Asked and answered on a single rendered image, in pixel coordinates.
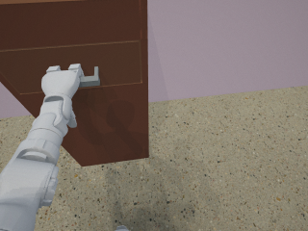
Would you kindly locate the left robot hand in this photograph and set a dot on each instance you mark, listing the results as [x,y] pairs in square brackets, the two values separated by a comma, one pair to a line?
[63,81]

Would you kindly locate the drawer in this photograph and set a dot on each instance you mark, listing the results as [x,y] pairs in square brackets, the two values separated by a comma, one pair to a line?
[118,63]

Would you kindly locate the handle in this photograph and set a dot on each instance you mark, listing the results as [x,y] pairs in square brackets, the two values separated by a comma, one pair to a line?
[90,81]

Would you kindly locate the cabinet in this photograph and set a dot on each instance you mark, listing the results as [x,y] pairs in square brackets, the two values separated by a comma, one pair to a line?
[112,120]

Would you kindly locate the left robot upper arm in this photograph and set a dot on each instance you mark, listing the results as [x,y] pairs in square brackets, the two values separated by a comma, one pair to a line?
[27,186]

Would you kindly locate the left robot forearm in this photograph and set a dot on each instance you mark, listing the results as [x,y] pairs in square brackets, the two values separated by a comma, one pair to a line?
[47,133]

